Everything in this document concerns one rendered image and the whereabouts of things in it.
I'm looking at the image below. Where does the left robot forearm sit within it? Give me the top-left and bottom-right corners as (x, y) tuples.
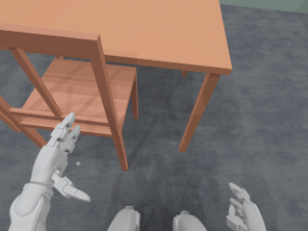
(8, 182), (54, 231)

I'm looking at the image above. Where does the table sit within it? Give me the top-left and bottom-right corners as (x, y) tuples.
(0, 0), (232, 152)

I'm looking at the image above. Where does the robot left shin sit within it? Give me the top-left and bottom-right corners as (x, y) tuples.
(124, 206), (134, 210)

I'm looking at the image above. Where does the robot left hand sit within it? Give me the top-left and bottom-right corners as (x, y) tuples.
(30, 112), (90, 203)

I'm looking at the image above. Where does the chair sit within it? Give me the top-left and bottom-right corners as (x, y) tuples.
(0, 23), (139, 171)

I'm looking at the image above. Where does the robot right hand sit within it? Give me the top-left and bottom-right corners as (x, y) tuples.
(226, 182), (267, 231)

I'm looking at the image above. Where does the robot right thigh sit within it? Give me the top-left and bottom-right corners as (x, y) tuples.
(172, 214), (207, 231)

